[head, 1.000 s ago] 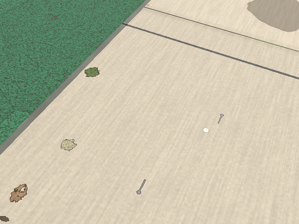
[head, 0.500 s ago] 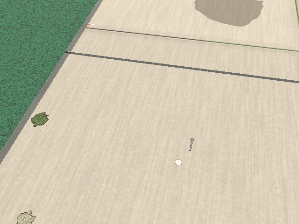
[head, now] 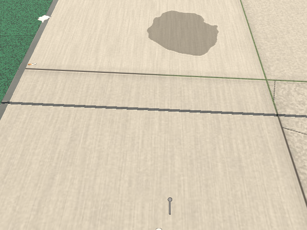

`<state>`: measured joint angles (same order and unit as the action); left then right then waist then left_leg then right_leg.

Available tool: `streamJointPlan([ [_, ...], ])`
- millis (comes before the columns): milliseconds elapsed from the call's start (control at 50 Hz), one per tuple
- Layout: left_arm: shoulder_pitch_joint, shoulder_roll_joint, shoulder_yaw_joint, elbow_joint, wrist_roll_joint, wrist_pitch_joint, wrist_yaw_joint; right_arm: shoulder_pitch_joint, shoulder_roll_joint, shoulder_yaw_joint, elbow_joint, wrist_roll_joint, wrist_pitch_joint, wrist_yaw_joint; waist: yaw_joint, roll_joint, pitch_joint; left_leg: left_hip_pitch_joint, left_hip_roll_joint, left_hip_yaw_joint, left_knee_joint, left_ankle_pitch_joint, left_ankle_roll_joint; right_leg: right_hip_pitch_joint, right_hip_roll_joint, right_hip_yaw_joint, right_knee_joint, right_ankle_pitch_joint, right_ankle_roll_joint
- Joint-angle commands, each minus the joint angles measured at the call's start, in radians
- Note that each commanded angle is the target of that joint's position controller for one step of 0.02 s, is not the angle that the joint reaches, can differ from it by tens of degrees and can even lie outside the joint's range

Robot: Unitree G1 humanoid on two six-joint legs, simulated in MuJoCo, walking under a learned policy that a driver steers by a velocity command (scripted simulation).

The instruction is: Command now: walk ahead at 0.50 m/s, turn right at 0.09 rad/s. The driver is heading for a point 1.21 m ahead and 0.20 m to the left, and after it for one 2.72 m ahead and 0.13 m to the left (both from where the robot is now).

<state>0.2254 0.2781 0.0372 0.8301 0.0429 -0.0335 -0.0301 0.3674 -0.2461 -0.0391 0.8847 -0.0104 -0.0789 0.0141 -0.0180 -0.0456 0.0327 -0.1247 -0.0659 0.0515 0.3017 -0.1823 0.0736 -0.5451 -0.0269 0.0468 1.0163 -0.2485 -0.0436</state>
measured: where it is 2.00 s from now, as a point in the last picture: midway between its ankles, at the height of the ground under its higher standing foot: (126, 132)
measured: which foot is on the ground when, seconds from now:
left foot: down 0.00-0.26, up 0.28-0.80, down 0.82-1.00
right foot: up 0.00-0.24, down 0.26-0.84, up 0.86-1.00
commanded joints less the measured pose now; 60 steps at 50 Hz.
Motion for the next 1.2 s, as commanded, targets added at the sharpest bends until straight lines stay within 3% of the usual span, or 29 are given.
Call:
streamJointPlan([
  [20,-0.068,0.032,-0.004,-0.073,-0.001,-0.006,-0.009,0.017,-0.108,-0.020,-0.028,0.005,-0.017,0.001,0.010,0.125,0.032,0.012,0.238,-0.176,-0.181,0.261,0.131,-0.090,-0.046,-0.048,-0.129,0.110,0.027],
  [80,-0.180,0.008,-0.021,-0.102,-0.010,-0.012,-0.013,0.061,-0.122,-0.023,-0.001,0.006,-0.017,0.002,-0.020,0.127,0.034,0.015,0.218,-0.120,-0.171,0.333,0.109,-0.024,-0.033,-0.090,-0.310,0.206,0.031],
  [180,-0.254,0.036,-0.018,-0.124,-0.014,-0.018,-0.003,0.110,-0.142,-0.026,0.038,-0.003,-0.008,-0.008,-0.029,0.127,0.041,0.127,0.281,-0.132,-0.105,0.440,0.096,0.031,-0.007,-0.102,-0.438,0.168,-0.009],
  [220,-0.186,0.053,-0.008,-0.102,-0.008,-0.025,0.005,0.095,-0.153,-0.028,0.046,-0.005,-0.001,-0.015,0.012,0.128,0.011,0.161,0.287,-0.119,0.003,0.617,0.078,0.140,0.029,-0.112,-0.490,0.094,-0.040],
  [240,-0.069,0.065,0.002,-0.061,-0.002,-0.034,0.012,0.087,-0.153,-0.027,0.050,-0.002,0.004,-0.016,0.066,0.106,-0.048,0.148,0.259,-0.088,0.146,0.699,0.062,0.289,0.057,-0.126,-0.556,0.105,-0.063],
  [260,0.094,0.108,0.020,-0.009,0.012,-0.045,0.023,0.086,-0.135,-0.020,0.043,0.001,0.004,-0.016,0.126,0.071,-0.146,0.036,0.217,-0.054,0.344,0.600,0.041,0.521,0.005,-0.065,-0.567,0.099,-0.101],
  [280,0.244,0.203,0.044,0.007,0.034,-0.048,0.037,0.104,-0.062,0.001,-0.008,0.017,0.001,-0.012,0.159,-0.084,-0.290,-0.220,0.131,0.006,0.680,0.198,0.007,0.793,-0.278,0.283,-0.601,-0.013,-0.179],
  [300,0.245,0.242,0.059,0.021,0.005,-0.032,0.034,0.177,-0.056,-0.005,0.000,0.018,0.006,-0.013,0.122,-0.207,-0.341,-0.451,-0.005,-0.030,0.903,-0.375,-0.002,0.867,-0.416,0.631,-0.724,-0.014,-0.277],
  [320,0.158,0.167,0.045,0.015,-0.027,-0.025,0.030,0.084,-0.138,-0.027,0.002,-0.006,0.016,-0.018,0.097,-0.047,-0.183,-0.527,0.069,-0.105,0.937,-0.300,0.011,0.746,-0.348,0.516,-0.736,-0.084,-0.240],
  [340,0.075,0.111,0.030,0.004,-0.031,-0.029,0.026,0.029,-0.115,-0.024,-0.014,-0.005,0.009,-0.009,0.068,-0.029,-0.075,-0.521,0.103,-0.105,0.898,-0.210,0.013,0.608,-0.302,0.386,-0.772,-0.030,-0.216],
  [360,0.032,0.074,0.021,0.003,-0.026,-0.035,0.022,0.010,-0.094,-0.020,-0.013,-0.002,0.010,-0.004,0.039,-0.016,-0.034,-0.478,0.133,-0.099,0.844,-0.157,0.008,0.518,-0.250,0.294,-0.810,0.039,-0.183],
  [380,0.024,0.057,0.016,0.013,-0.029,-0.042,0.025,0.016,-0.087,-0.020,-0.006,-0.016,0.021,0.000,0.015,-0.029,-0.008,-0.435,0.149,-0.091,0.807,-0.136,-0.005,0.452,-0.214,0.227,-0.833,0.107,-0.161],
  [440,0.067,0.061,0.017,0.051,-0.035,-0.065,0.027,0.016,-0.060,-0.016,0.001,-0.027,0.046,0.017,-0.013,-0.019,-0.012,-0.401,0.158,-0.066,0.769,-0.082,-0.035,0.411,-0.177,0.136,-0.877,0.238,-0.164],
  [480,0.101,0.075,0.022,0.075,-0.039,-0.070,0.027,-0.060,-0.060,-0.017,-0.021,-0.028,0.053,0.021,-0.007,-0.011,0.015,-0.468,0.175,-0.054,0.721,-0.017,-0.053,0.421,-0.169,0.102,-0.909,0.247,-0.172],
  [560,0.169,0.065,0.018,0.114,-0.038,-0.065,0.026,-0.220,-0.053,-0.011,-0.071,-0.021,0.051,0.022,0.025,-0.003,0.051,-0.541,0.181,-0.027,0.554,0.110,-0.075,0.464,-0.143,0.046,-0.922,0.318,-0.163],
  [620,0.220,0.071,0.017,0.143,-0.035,-0.065,0.028,-0.317,-0.039,0.000,-0.099,-0.016,0.047,0.021,0.053,-0.007,0.060,-0.517,0.158,0.002,0.422,0.173,-0.067,0.504,-0.140,0.015,-0.911,0.398,-0.154],
  [700,0.262,0.073,0.016,0.178,-0.019,-0.062,0.041,-0.388,-0.046,0.005,-0.125,-0.011,0.041,0.020,0.069,-0.010,0.077,-0.508,0.125,0.015,0.322,0.150,-0.017,0.623,-0.184,-0.042,-0.885,0.483,-0.141],
  [760,0.231,0.087,0.019,0.187,-0.013,-0.060,0.054,-0.338,-0.058,-0.004,-0.117,-0.015,0.033,0.015,0.029,-0.021,0.050,-0.402,0.068,0.045,0.275,0.041,0.043,0.685,-0.203,-0.102,-0.758,0.779,-0.112],
  [800,0.209,0.104,0.023,0.186,-0.012,-0.050,0.057,-0.138,-0.082,-0.023,-0.051,-0.023,0.023,0.004,-0.056,-0.017,-0.065,-0.171,-0.007,0.082,0.211,0.010,0.090,0.676,-0.182,-0.154,-0.468,0.978,-0.085],
  [820,0.200,0.102,0.019,0.170,-0.016,-0.049,0.059,0.025,-0.127,-0.044,-0.001,-0.038,0.016,-0.002,-0.119,0.005,-0.151,0.071,0.047,-0.009,0.188,0.019,0.134,0.518,-0.159,-0.180,-0.238,0.818,-0.062],
  [840,0.253,0.030,0.002,0.120,-0.047,-0.056,0.047,0.145,-0.254,-0.082,0.008,-0.050,0.018,-0.013,-0.118,0.204,-0.285,0.397,0.331,-0.460,0.164,-0.011,0.277,0.153,-0.024,-0.222,0.169,0.355,-0.010],
  [860,0.227,0.069,0.017,0.113,-0.030,-0.063,0.037,0.098,-0.247,-0.082,0.014,-0.009,0.033,-0.002,-0.086,0.221,-0.324,0.446,0.430,-0.806,-0.002,0.025,0.344,-0.057,0.104,-0.073,0.353,-0.252,-0.004],
  [880,0.131,0.086,0.023,0.080,-0.016,-0.068,0.031,0.001,-0.228,-0.078,0.001,0.011,0.039,0.000,-0.052,0.137,-0.170,0.325,0.391,-0.661,-0.013,-0.036,0.313,-0.146,0.021,0.006,0.368,-0.174,-0.015],
  [920,0.064,0.067,0.020,0.058,-0.021,-0.077,0.026,-0.089,-0.132,-0.056,-0.011,0.004,0.038,-0.002,0.001,0.040,-0.007,0.068,0.310,-0.469,-0.072,0.083,0.239,-0.092,-0.049,-0.001,0.218,-0.058,-0.007],
  [960,0.083,0.044,0.016,0.051,0.001,-0.043,0.026,-0.104,-0.106,-0.045,-0.005,0.010,0.027,-0.008,0.048,0.065,-0.002,-0.050,0.237,-0.362,-0.096,0.190,0.201,0.013,-0.070,-0.004,0.120,-0.046,0.025],
  [1020,0.031,0.030,0.014,0.018,0.006,-0.014,0.021,-0.053,-0.144,-0.056,0.005,0.013,0.011,-0.009,0.047,0.076,-0.004,-0.086,0.198,-0.319,-0.117,0.237,0.209,-0.003,-0.065,-0.035,0.021,0.004,0.067],
  [1080,-0.119,0.035,0.013,-0.042,0.001,-0.009,0.018,0.012,-0.148,-0.059,0.011,0.012,0.016,-0.009,0.002,0.089,0.031,-0.061,0.178,-0.329,-0.135,0.220,0.185,-0.082,-0.067,-0.045,-0.132,0.124,0.097],
  [1200,-0.303,0.035,0.000,-0.121,-0.012,-0.018,0.008,0.114,-0.153,-0.062,0.013,0.001,0.026,-0.018,-0.073,0.110,0.016,0.085,0.173,-0.364,-0.057,0.346,0.151,-0.111,-0.019,-0.040,-0.336,0.233,0.096],
])
Velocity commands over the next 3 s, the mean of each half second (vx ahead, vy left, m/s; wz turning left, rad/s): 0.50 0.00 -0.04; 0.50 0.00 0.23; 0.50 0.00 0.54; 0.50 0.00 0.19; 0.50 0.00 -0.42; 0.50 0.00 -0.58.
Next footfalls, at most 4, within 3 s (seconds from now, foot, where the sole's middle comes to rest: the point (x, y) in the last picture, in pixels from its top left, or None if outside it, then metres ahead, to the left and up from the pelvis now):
0.26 right None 0.30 -0.12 -0.78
0.82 left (139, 207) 0.60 0.06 -0.78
1.34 right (159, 145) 0.93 -0.04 -0.78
1.84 left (101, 128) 1.04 0.27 -0.78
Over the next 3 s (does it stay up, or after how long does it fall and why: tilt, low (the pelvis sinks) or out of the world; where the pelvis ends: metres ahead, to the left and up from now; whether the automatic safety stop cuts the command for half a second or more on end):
stays up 1.53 0.36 -0.02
